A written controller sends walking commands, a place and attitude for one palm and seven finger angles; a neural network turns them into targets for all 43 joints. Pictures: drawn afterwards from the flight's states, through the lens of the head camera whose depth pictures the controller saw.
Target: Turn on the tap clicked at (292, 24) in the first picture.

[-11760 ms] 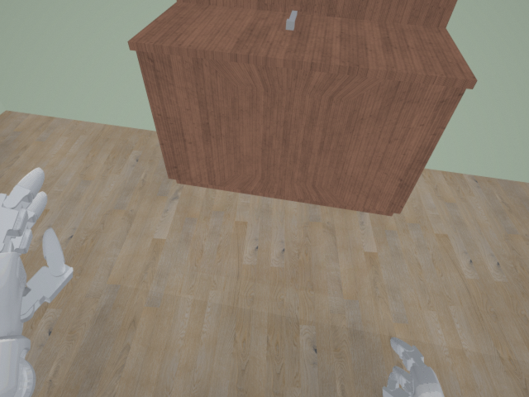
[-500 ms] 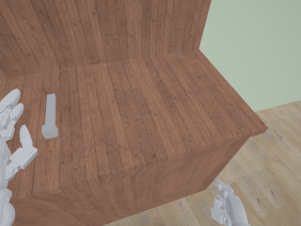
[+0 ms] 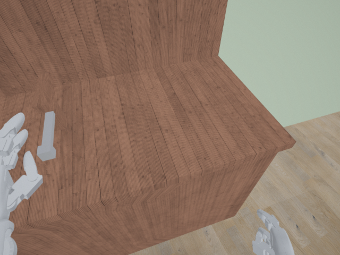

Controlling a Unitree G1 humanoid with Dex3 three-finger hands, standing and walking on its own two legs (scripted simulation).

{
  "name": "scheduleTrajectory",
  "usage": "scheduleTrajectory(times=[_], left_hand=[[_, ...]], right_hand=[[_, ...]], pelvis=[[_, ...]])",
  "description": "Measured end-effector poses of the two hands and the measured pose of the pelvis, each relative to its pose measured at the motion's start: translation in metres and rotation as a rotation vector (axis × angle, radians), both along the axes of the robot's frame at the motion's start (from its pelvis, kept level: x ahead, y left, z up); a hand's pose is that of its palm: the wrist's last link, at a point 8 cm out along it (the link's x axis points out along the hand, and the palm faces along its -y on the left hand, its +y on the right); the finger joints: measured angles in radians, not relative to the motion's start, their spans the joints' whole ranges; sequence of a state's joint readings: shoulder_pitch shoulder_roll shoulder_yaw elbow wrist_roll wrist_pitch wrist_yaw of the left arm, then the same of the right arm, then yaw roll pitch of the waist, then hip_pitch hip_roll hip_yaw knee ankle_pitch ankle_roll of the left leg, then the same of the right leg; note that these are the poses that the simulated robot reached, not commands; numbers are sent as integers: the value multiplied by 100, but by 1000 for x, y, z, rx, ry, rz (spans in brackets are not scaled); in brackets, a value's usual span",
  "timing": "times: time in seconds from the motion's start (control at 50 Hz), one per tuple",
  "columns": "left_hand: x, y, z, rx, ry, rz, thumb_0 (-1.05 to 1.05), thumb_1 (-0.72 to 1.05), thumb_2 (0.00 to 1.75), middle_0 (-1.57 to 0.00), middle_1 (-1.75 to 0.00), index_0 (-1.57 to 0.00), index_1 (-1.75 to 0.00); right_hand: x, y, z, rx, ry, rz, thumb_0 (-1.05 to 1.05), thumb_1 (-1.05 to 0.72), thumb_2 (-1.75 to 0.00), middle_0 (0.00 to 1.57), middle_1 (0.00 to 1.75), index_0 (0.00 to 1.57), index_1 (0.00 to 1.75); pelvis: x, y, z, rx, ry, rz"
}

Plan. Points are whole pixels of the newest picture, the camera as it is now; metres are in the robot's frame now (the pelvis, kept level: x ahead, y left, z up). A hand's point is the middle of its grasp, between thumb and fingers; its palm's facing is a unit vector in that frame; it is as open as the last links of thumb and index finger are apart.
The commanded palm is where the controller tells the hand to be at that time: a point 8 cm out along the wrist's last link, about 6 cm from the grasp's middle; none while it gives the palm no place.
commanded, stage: come to a stop and stand still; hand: left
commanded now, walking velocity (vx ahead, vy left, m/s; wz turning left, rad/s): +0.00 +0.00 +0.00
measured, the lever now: (46, 152) +0.31 +0.31 +0.08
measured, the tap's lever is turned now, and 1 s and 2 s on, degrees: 0 0 0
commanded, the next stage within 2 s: look again from close up in 0.78 s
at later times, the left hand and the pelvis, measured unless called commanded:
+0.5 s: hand (2, 157) +0.25 +0.32 +0.17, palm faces +0.39 -0.86 -0.33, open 7.4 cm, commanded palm +0.18 +0.34 +0.18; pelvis +0.02 +0.06 +0.00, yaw -1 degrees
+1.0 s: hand out of the picture +0.24 +0.32 +0.16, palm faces +0.40 -0.85 -0.34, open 7.4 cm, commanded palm +0.18 +0.35 +0.18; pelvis +0.02 +0.07 +0.00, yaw +0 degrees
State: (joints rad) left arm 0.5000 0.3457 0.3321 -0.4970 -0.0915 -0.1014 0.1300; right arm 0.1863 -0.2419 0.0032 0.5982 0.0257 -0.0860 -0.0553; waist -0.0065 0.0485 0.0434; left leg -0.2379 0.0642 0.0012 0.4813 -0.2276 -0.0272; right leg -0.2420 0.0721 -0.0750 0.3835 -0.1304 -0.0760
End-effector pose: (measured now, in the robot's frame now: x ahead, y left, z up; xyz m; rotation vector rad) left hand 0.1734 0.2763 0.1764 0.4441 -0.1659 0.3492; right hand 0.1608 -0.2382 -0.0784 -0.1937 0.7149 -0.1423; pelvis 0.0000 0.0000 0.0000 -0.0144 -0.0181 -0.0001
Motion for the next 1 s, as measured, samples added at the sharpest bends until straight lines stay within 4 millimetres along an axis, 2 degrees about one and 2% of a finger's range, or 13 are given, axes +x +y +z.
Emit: scheduleTrajectory(times=[0.06, 0.08, 0.14, 0.18, 0.3, 0.36, 0.42, 0.5, 0.56, 0.64, 0.8, 1.0], left_hand=[[0, 4, -1, -2, 2, 6, 2, 89, 90, -22, -30, -21, -30], [4, 10, 5, 59, -3, -1, 2, 89, 90, -22, -31, -21, -30], [16, 46, 26, 152, -122, 25, 2, 88, 90, -22, -31, -22, -30], [18, 58, 26, 110, -173, 51, 2, 89, 90, -22, -31, -21, -30], [22, 43, -8, -21, -117, -59, 2, 90, 90, -21, -30, -20, -30], [27, 48, -18, -28, -86, -92, 2, 89, 90, -21, -30, -21, -30], [31, 64, -16, -8, -108, -78, 2, 89, 90, -22, -31, -21, -30], [34, 83, -2, 13, -183, -49, 2, 89, 90, -22, -31, -21, -30], [35, 89, 4, 16, -219, -47, 2, 89, 90, -21, -30, -21, -30], [36, 92, -1, 2, -199, -52, 2, 89, 90, -21, -30, -21, -30], [35, 95, -11, -16, -138, -32, 2, 89, 90, -21, -30, -21, -30], [25, 85, -2, 3, -145, -26, 2, 89, 90, -21, -30, -21, -30]], right_hand=[[-1, 2, 0, -3, 7, 0, 2, -90, -90, 20, 30, 20, 30], [-2, 4, 0, -15, 10, 10, 2, -90, -90, 20, 30, 20, 30], [-7, 12, 1, -38, 38, 56, 2, -90, -90, 20, 30, 20, 30], [-8, 18, 4, -29, 26, 64, 2, -90, -90, 20, 30, 20, 30], [-8, 42, 13, -23, -10, 48, 2, -90, -90, 20, 30, 20, 30], [-3, 56, 16, -27, -10, 49, 2, -90, -90, 20, 30, 20, 30], [6, 71, 17, -30, -11, 66, 2, -90, -90, 20, 30, 20, 30], [23, 89, 21, -25, -30, 99, 2, -90, -90, 20, 30, 20, 30], [35, 100, 24, -19, -50, 118, 2, -90, -90, 20, 30, 20, 30], [47, 111, 27, -12, -70, 129, 2, -90, -90, 20, 30, 20, 30], [50, 116, 26, -9, -53, 125, 2, -90, -90, 20, 30, 20, 30], [29, 96, 18, -20, -7, 77, 2, -90, -90, 20, 30, 20, 30]], pelvis=[[1, 3, 0, 1, -2, 2], [0, 3, 0, -1, -4, 5], [-2, 4, 0, 0, 7, 4], [-1, 11, 0, -5, 6, -13], [8, 37, 2, 9, 1, -32], [13, 45, 1, 7, -3, -24], [17, 52, 0, 3, -5, -15], [22, 62, 0, -4, -7, -10], [25, 70, -1, -6, -7, -11], [27, 77, -2, -4, -7, -12], [27, 79, -1, -12, -13, -8], [21, 72, 0, -15, -16, -5]])
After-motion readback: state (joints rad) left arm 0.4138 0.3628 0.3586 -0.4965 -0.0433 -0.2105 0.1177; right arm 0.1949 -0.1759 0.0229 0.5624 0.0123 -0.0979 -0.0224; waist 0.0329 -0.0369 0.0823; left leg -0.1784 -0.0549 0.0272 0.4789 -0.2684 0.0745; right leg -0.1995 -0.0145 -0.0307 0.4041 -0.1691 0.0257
